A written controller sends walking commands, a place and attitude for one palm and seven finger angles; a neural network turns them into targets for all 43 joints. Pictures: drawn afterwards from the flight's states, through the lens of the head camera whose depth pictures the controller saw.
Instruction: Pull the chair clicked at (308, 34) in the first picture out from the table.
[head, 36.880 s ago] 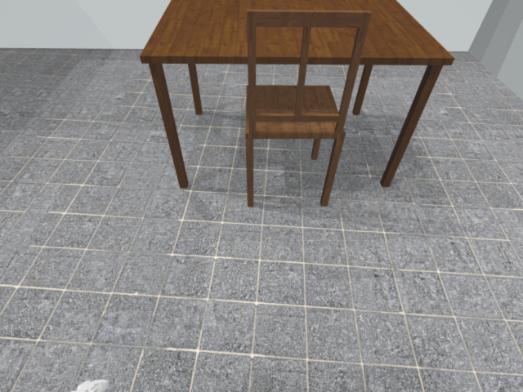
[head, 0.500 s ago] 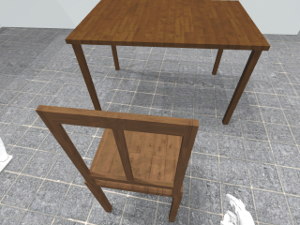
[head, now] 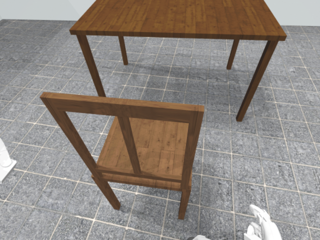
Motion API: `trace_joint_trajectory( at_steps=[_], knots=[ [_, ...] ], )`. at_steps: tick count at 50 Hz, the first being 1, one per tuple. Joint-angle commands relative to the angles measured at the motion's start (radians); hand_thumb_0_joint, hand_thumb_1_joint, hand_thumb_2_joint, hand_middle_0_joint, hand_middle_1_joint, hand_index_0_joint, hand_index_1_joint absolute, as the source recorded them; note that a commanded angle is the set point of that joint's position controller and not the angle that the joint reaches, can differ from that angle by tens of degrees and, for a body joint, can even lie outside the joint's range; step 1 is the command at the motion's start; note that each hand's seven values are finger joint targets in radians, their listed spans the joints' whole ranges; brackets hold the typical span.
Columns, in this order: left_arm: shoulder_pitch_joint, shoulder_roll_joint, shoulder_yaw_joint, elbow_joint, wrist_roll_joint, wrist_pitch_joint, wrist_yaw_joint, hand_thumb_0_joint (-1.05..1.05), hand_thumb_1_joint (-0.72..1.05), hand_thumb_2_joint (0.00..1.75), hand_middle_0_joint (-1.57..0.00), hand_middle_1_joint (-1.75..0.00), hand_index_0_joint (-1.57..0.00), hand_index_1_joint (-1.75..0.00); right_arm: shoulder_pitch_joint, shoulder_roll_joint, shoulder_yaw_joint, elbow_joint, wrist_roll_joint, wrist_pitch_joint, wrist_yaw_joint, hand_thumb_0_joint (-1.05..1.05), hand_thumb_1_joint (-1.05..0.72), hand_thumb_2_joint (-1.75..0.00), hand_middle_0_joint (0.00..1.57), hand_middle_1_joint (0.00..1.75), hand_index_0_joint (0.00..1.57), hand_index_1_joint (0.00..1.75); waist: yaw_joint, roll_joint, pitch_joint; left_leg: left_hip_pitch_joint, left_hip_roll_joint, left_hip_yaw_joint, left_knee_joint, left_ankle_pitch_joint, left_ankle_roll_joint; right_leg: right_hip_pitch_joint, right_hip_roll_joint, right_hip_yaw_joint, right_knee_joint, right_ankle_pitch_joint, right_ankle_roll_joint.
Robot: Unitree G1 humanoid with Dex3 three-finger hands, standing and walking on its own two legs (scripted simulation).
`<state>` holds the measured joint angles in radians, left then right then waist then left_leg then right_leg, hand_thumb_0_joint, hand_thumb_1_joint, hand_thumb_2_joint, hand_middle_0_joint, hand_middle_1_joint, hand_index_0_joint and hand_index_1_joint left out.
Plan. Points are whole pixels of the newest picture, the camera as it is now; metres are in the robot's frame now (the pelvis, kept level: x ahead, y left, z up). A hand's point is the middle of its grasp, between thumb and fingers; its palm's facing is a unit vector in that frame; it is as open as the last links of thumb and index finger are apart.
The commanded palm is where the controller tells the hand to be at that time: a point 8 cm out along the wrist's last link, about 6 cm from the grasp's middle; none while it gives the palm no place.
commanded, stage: step back with the hand held close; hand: left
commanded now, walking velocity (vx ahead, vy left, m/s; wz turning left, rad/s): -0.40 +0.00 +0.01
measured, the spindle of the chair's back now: (131, 149) +0.38 +0.13 -0.04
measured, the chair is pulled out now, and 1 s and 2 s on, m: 0.63 0.63 0.63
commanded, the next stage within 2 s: stop stepping back and stand still in 0.80 s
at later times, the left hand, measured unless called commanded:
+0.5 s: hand (11, 189) +0.16 +0.25 +0.17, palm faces +0.45 -0.76 -0.48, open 7.4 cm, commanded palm +0.08 +0.30 +0.19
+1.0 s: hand out of the picture +0.07 +0.20 +0.17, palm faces +0.23 -0.82 -0.53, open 7.4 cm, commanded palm +0.00 +0.26 +0.19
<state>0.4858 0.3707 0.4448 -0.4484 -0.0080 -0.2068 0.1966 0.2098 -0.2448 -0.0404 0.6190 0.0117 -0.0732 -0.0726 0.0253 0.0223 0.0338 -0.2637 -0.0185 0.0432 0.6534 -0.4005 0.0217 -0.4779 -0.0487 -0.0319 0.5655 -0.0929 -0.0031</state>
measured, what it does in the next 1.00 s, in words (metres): walks backwards: right foot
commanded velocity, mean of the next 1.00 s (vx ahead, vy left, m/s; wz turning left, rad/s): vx -0.32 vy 0.02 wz -0.02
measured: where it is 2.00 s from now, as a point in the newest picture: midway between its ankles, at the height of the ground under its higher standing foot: outside the picture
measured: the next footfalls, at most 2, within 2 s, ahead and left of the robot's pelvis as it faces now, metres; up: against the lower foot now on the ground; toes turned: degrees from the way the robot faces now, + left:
right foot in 0.88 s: -0.15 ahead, -0.17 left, +0.00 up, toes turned +1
left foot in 1.08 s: -0.12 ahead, +0.08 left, +0.00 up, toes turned -1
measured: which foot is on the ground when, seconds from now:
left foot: down 0.00-0.92, up 0.94-1.00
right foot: down 0.00-0.56, up 0.58-0.86, down 0.88-1.00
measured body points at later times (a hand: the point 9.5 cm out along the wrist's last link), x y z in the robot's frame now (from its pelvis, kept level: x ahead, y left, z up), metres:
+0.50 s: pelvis -0.05 +0.00 +0.00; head -0.01 +0.00 +0.44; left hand +0.13 +0.29 +0.20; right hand +0.14 -0.24 -0.09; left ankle -0.05 +0.11 -0.71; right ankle +0.08 -0.12 -0.72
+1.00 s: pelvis -0.16 -0.03 +0.01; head -0.10 -0.01 +0.46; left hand +0.05 +0.24 +0.20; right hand +0.00 -0.26 -0.08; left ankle -0.11 +0.10 -0.70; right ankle -0.19 -0.18 -0.72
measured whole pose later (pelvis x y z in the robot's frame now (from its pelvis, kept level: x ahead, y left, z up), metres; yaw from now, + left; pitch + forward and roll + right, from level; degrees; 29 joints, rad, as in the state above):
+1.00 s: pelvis -0.16 -0.03 +0.01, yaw -4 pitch +3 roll -2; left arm 0.59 0.46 0.42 -0.58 -0.05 -0.28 0.11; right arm 0.14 -0.16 0.00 0.64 0.01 -0.13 -0.03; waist -0.02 0.00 0.08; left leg -0.49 0.07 0.01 0.76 -0.33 -0.02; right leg -0.25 -0.02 -0.01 0.50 -0.29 0.04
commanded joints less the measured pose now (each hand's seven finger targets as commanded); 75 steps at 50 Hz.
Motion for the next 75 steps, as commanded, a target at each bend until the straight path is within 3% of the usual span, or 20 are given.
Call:
trace_joint_trajectory(
  at_steps=[1,7,9,15,18,21,24,27,28,29,31,35,43,47,49,54,58,62,67,75],
  knots=[
    [-0.025,0.262,0.125,-0.222,0.003,-0.043,0.023,0.00,0.90,0.90,-0.20,-0.30,-0.20,-0.30,-0.085,-0.111,-0.036,-0.154,0.001,-0.039,0.004,0.00,-0.90,-0.90,0.20,0.30,0.20,0.30,-0.011,-0.140,-0.091,-0.142,0.063,-0.089,-0.152,-0.115,0.044,0.187,-0.164,0.249,-0.274,-0.358,-0.042],
    [0.058,0.255,0.182,-0.361,0.007,-0.081,0.024,0.00,0.90,0.90,-0.20,-0.30,-0.20,-0.30,-0.093,-0.096,-0.037,-0.185,0.006,-0.069,0.002,0.00,-0.90,-0.90,0.20,0.30,0.20,0.30,-0.011,0.172,-0.149,-0.444,0.229,-0.208,-0.317,-0.017,0.106,0.448,-0.004,0.074,0.195,0.004,0.019],
    [0.065,0.268,0.195,-0.386,-0.003,-0.088,0.015,0.00,0.90,0.90,-0.20,-0.30,-0.20,-0.30,-0.077,-0.089,-0.051,-0.174,0.002,-0.085,-0.001,0.00,-0.90,-0.90,0.20,0.30,0.20,0.30,-0.016,0.124,-0.200,-0.331,0.208,-0.173,-0.214,0.238,0.073,0.408,-0.028,0.095,0.195,0.207,0.006],
    [0.021,0.219,0.166,-0.254,-0.020,-0.100,-0.002,0.00,0.90,0.90,-0.20,-0.30,-0.20,-0.30,-0.064,-0.081,-0.060,-0.112,-0.014,-0.091,-0.005,0.00,-0.90,-0.90,0.20,0.30,0.20,0.30,-0.035,0.061,-0.152,-0.209,0.193,-0.139,-0.131,0.353,0.045,0.261,-0.063,0.151,0.176,0.177,-0.031],
    [-0.013,0.218,0.147,-0.226,-0.018,-0.094,-0.006,0.00,0.90,0.90,-0.20,-0.30,-0.20,-0.30,-0.062,-0.078,-0.063,-0.109,-0.014,-0.075,-0.002,0.00,-0.90,-0.90,0.20,0.30,0.20,0.30,-0.037,-0.061,-0.125,-0.232,0.120,-0.102,-0.035,0.096,0.024,0.211,-0.123,0.255,0.042,0.181,-0.057],
    [-0.017,0.265,0.152,-0.246,-0.014,-0.081,0.000,0.00,0.90,0.90,-0.20,-0.30,-0.20,-0.30,-0.044,-0.080,-0.065,-0.112,-0.017,-0.051,0.010,0.00,-0.90,-0.90,0.20,0.30,0.20,0.30,-0.031,-0.259,-0.130,-0.128,-0.006,-0.048,0.170,-0.163,-0.009,0.085,-0.269,0.449,-0.331,-0.203,-0.129],
    [0.052,0.286,0.178,-0.294,-0.013,-0.077,0.002,0.00,0.90,0.90,-0.20,-0.30,-0.20,-0.30,-0.079,-0.063,-0.040,-0.142,-0.011,-0.037,0.019,0.00,-0.90,-0.90,0.20,0.30,0.20,0.30,-0.013,-0.269,-0.205,-0.081,0.009,-0.063,0.162,-0.142,-0.002,0.146,-0.267,0.333,-0.323,-0.253,-0.133],
    [0.156,0.286,0.198,-0.351,-0.026,-0.121,-0.007,0.00,0.90,0.90,-0.20,-0.30,-0.20,-0.30,-0.075,-0.072,-0.023,-0.151,-0.010,-0.036,0.006,0.00,-0.90,-0.90,0.20,0.30,0.20,0.30,-0.024,-0.037,-0.192,-0.044,0.095,-0.134,-0.267,-0.067,0.044,0.136,-0.120,0.190,-0.108,-0.227,-0.036],
    [0.141,0.278,0.208,-0.373,-0.015,-0.136,-0.002,0.00,0.90,0.90,-0.20,-0.30,-0.20,-0.30,-0.090,-0.100,-0.034,-0.155,-0.018,-0.054,-0.002,0.00,-0.90,-0.90,0.20,0.30,0.20,0.30,-0.037,0.216,-0.140,-0.156,0.275,-0.318,-0.374,-0.068,0.127,0.109,-0.005,0.107,0.170,-0.243,0.008],
    [0.105,0.267,0.211,-0.374,-0.006,-0.133,0.009,0.00,0.90,0.90,-0.20,-0.30,-0.20,-0.30,-0.103,-0.075,-0.039,-0.150,-0.024,-0.079,-0.012,0.00,-0.90,-0.90,0.20,0.30,0.20,0.30,-0.050,0.345,-0.126,-0.288,0.389,-0.348,-0.386,0.078,0.173,0.141,0.055,0.043,0.439,-0.337,0.033],
    [0.064,0.251,0.190,-0.409,-0.038,-0.134,0.007,0.00,0.90,0.90,-0.20,-0.30,-0.20,-0.30,-0.069,-0.056,-0.056,-0.121,-0.016,-0.115,-0.009,0.00,-0.90,-0.90,0.20,0.30,0.20,0.30,-0.052,0.243,-0.154,-0.233,0.390,-0.269,-0.338,0.320,0.164,0.072,0.061,0.107,0.646,-0.400,0.026],
    [0.040,0.205,0.138,-0.359,-0.043,-0.134,-0.009,0.00,0.90,0.90,-0.20,-0.30,-0.20,-0.30,-0.035,-0.077,-0.073,-0.070,-0.012,-0.147,0.011,0.00,-0.90,-0.90,0.20,0.30,0.20,0.30,-0.029,0.205,-0.143,0.112,0.326,-0.158,-0.178,0.821,0.100,-0.012,0.012,0.061,0.324,-0.373,0.012],
    [0.032,0.245,0.135,-0.272,-0.038,-0.144,-0.046,0.00,0.90,0.90,-0.20,-0.30,-0.20,-0.30,-0.086,-0.095,-0.041,-0.062,-0.025,-0.159,0.028,0.00,-0.90,-0.90,0.20,0.30,0.20,0.30,-0.003,0.131,-0.177,0.055,0.290,-0.176,-0.163,0.463,0.048,0.264,0.004,-0.014,-0.189,-0.079,0.013],
    [0.176,0.269,0.146,-0.283,-0.067,-0.118,-0.049,0.00,0.90,0.90,-0.20,-0.30,-0.20,-0.30,-0.046,-0.056,-0.043,-0.126,0.010,-0.100,0.034,0.00,-0.90,-0.90,0.20,0.30,0.20,0.30,-0.030,-0.298,-0.276,-0.077,0.031,0.003,0.199,0.042,-0.048,0.303,-0.268,0.239,-0.217,0.325,-0.130],
    [0.210,0.297,0.207,-0.305,-0.069,-0.089,-0.031,0.00,0.90,0.90,-0.20,-0.30,-0.20,-0.30,-0.104,-0.042,-0.028,-0.162,0.025,-0.071,0.025,0.00,-0.90,-0.90,0.20,0.30,0.20,0.30,-0.023,-0.214,-0.241,-0.158,0.061,-0.063,0.243,-0.027,-0.031,0.309,-0.302,0.223,-0.195,0.276,-0.162],
    [0.176,0.281,0.187,-0.326,-0.057,-0.096,-0.013,0.00,0.90,0.90,-0.20,-0.30,-0.20,-0.30,-0.107,-0.065,-0.017,-0.164,0.020,-0.095,-0.015,0.00,-0.90,-0.90,0.20,0.30,0.20,0.30,-0.037,0.067,-0.147,0.014,0.132,-0.118,-0.331,0.252,0.021,0.286,-0.080,0.049,-0.023,-0.021,-0.008],
    [0.157,0.271,0.162,-0.268,-0.051,-0.095,-0.034,0.00,0.90,0.90,-0.20,-0.30,-0.20,-0.30,-0.075,-0.070,-0.028,-0.138,0.018,-0.122,-0.014,0.00,-0.90,-0.90,0.20,0.30,0.20,0.30,-0.032,0.183,-0.126,0.035,0.169,-0.168,-0.282,0.417,0.037,0.290,-0.041,-0.005,-0.052,-0.064,0.016],
    [0.088,0.209,0.085,-0.237,-0.044,-0.102,-0.033,0.00,0.90,0.90,-0.20,-0.30,-0.20,-0.30,-0.054,-0.084,-0.029,-0.119,0.024,-0.139,-0.006,0.00,-0.90,-0.90,0.20,0.30,0.20,0.30,-0.035,0.054,-0.052,-0.098,0.124,-0.141,-0.300,0.017,0.029,0.342,-0.037,0.049,-0.157,-0.150,0.008],
    [-0.011,0.205,0.063,-0.220,-0.019,-0.086,-0.015,0.00,0.90,0.90,-0.20,-0.30,-0.20,-0.30,-0.061,-0.087,-0.024,-0.123,0.013,-0.130,-0.018,0.00,-0.90,-0.90,0.20,0.30,0.20,0.30,-0.042,0.069,0.022,-0.150,0.103,-0.139,-0.321,-0.282,0.035,0.232,-0.001,0.073,-0.207,-0.466,-0.016],
    [-0.052,0.219,0.083,-0.230,-0.027,-0.067,-0.011,0.00,0.90,0.90,-0.20,-0.30,-0.20,-0.30,-0.069,-0.067,-0.007,-0.113,-0.006,-0.127,-0.021,0.00,-0.90,-0.90,0.20,0.30,0.20,0.30,-0.042,0.019,-0.040,-0.022,0.084,-0.146,-0.235,-0.124,0.042,0.202,-0.018,0.138,-0.216,-0.405,-0.050]
  ],
)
